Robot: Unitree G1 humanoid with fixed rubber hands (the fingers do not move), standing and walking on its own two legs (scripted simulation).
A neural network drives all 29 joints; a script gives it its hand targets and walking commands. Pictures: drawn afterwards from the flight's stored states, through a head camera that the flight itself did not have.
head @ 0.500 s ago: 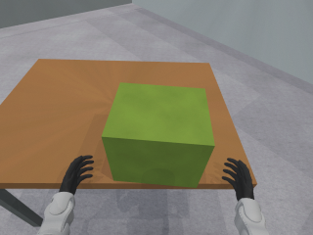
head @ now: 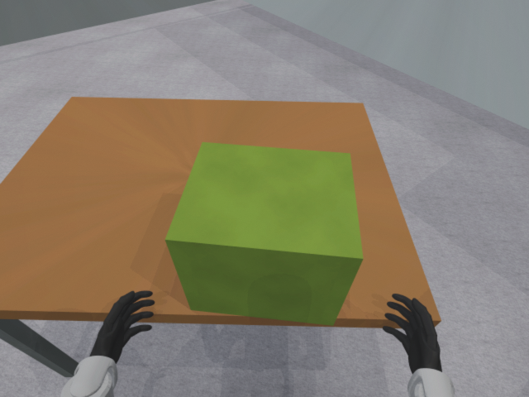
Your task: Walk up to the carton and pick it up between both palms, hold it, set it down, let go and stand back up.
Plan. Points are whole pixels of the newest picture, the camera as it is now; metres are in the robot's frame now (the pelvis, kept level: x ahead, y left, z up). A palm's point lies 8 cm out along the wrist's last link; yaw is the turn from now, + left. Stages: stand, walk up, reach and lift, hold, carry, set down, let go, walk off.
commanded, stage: set down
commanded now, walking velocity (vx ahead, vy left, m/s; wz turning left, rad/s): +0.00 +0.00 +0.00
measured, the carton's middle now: (267, 234) +0.41 -0.02 -0.02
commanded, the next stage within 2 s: let go in 1.24 s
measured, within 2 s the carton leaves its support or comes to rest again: neither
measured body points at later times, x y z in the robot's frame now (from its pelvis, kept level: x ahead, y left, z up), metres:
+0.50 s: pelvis +0.01 +0.00 +0.00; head +0.00 +0.00 +0.45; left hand +0.22 +0.24 -0.06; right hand +0.20 -0.23 -0.04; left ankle +0.02 +0.12 -0.73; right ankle +0.02 -0.12 -0.73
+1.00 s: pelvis +0.01 +0.00 +0.00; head -0.01 -0.01 +0.45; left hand +0.20 +0.24 -0.07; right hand +0.19 -0.23 -0.06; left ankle +0.02 +0.12 -0.73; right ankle +0.02 -0.12 -0.73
